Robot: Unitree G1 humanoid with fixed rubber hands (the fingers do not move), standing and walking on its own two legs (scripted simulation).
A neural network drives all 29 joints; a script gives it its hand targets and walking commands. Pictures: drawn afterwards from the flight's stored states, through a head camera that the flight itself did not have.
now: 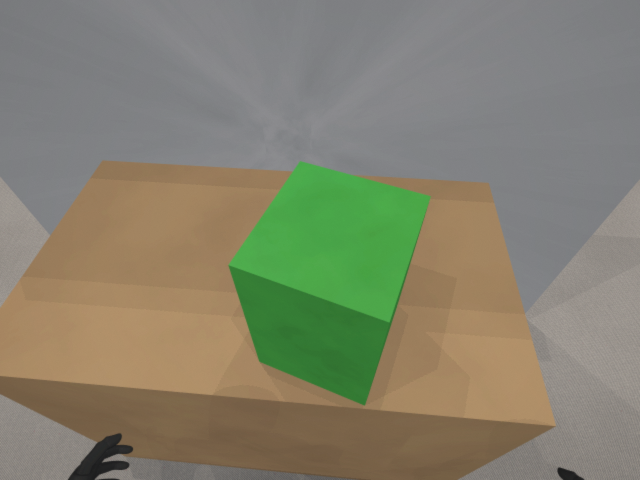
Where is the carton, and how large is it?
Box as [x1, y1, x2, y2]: [228, 161, 430, 405]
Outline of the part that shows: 300,161 228,265 259,361 364,405 398,301 430,196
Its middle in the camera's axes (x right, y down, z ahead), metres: +0.02 +0.07 +0.53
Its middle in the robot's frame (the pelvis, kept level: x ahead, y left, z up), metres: +0.36 +0.02 +0.02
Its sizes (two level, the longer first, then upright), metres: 0.179 0.171 0.256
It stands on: a pedestal, 0.65 m high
